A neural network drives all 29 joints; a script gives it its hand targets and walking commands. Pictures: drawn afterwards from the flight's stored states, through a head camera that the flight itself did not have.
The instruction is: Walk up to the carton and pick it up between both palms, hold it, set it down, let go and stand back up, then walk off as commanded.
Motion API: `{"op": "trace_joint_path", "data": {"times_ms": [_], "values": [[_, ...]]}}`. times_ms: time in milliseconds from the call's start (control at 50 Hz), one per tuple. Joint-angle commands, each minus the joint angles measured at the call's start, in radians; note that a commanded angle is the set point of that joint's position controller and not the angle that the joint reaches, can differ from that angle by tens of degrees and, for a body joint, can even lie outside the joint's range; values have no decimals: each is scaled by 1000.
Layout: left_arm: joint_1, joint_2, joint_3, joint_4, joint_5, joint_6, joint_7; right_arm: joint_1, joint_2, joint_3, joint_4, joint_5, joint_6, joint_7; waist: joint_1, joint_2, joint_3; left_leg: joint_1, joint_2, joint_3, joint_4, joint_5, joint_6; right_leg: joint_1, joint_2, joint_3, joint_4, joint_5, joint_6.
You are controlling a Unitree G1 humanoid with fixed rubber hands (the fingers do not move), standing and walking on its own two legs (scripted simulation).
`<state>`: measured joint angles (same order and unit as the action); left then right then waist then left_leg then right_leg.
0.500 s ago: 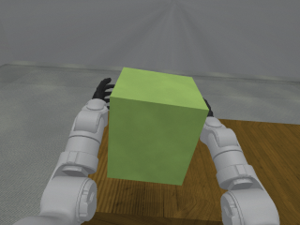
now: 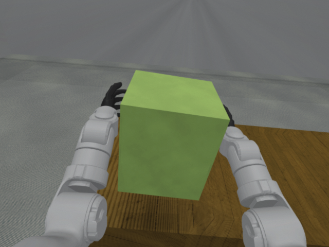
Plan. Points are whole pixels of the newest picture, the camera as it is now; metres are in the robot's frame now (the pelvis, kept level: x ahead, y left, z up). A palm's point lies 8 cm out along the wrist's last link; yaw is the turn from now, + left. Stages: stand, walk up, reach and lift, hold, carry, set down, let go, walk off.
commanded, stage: hold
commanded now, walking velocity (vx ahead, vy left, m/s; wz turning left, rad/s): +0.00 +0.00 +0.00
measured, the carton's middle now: (166, 134) +0.37 +0.01 +0.16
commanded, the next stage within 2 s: none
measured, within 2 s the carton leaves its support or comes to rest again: neither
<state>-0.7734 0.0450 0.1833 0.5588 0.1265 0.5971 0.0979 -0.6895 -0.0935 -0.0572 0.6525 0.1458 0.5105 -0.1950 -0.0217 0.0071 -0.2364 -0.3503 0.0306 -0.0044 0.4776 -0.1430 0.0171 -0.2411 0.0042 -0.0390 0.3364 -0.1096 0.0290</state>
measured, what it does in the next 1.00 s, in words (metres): stands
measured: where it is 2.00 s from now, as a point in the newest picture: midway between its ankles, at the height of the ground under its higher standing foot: outside the picture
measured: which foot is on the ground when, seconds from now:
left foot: down 0.00-1.00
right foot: down 0.00-1.00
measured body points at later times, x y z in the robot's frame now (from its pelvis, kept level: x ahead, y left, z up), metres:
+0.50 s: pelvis +0.00 +0.00 +0.00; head -0.08 +0.02 +0.44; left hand +0.38 +0.16 +0.21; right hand +0.38 -0.15 +0.18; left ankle +0.07 +0.10 -0.74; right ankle +0.04 -0.14 -0.74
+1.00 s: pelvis +0.00 +0.00 +0.00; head -0.08 +0.02 +0.44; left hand +0.38 +0.16 +0.21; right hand +0.38 -0.15 +0.18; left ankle +0.07 +0.10 -0.74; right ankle +0.04 -0.14 -0.74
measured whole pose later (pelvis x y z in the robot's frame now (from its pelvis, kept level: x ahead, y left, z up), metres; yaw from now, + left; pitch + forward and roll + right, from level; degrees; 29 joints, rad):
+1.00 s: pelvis +0.00 +0.00 +0.00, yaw +0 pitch +1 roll -3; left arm -0.73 0.04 0.18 0.51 0.11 0.61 0.11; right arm -0.69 -0.09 -0.06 0.65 0.15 0.51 -0.20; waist -0.02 0.01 -0.24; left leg -0.35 0.03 0.00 0.48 -0.14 0.02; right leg -0.24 0.00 -0.04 0.34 -0.11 0.03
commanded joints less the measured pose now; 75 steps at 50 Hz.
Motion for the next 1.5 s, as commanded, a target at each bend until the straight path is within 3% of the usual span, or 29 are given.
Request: {"op": "trace_joint_path", "data": {"times_ms": [0,120,260,820,1480], "values": [[-675,-852,-382,-300,-179,-30,-164,-1203,656,324,-621,205,-158,131,-17,10,-394,356,-40,-66,-139,129,-32,185,90,22,-61,44,-21],[-699,-859,-428,-384,-197,-32,-150,-1179,680,352,-640,222,-148,125,-13,24,-423,364,-35,-78,-133,132,-35,182,90,27,-49,54,-26],[-690,-839,-412,-335,-185,-17,-156,-1176,674,332,-598,205,-135,125,-10,20,-359,314,-41,-70,-151,49,-31,171,82,29,-61,-7,-24],[-693,-844,-438,-383,-199,-29,-152,-1165,692,349,-626,213,-144,127,-1,28,-414,340,-41,-65,-135,108,-33,188,82,32,-52,35,-26],[-689,-838,-436,-382,-196,-33,-149,-1161,689,345,-618,212,-147,134,5,30,-408,334,-40,-64,-141,92,-36,183,81,30,-52,23,-24]]}}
